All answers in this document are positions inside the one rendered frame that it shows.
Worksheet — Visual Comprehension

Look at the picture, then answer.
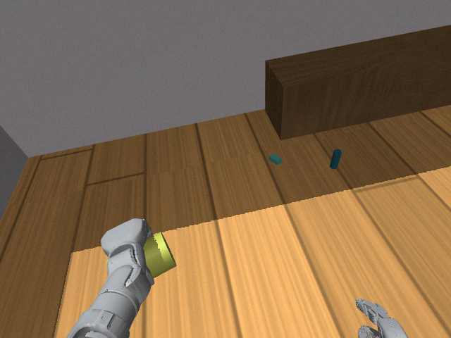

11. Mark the left robot arm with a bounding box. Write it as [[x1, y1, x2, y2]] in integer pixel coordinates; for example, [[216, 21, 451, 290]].
[[66, 241, 151, 338]]

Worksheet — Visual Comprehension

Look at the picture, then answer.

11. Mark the left robot hand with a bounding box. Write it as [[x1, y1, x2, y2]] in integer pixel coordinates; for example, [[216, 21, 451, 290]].
[[101, 218, 154, 286]]

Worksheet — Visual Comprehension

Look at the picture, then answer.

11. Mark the right robot hand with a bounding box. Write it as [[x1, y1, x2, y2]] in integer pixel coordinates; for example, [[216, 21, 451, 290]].
[[355, 299, 409, 338]]

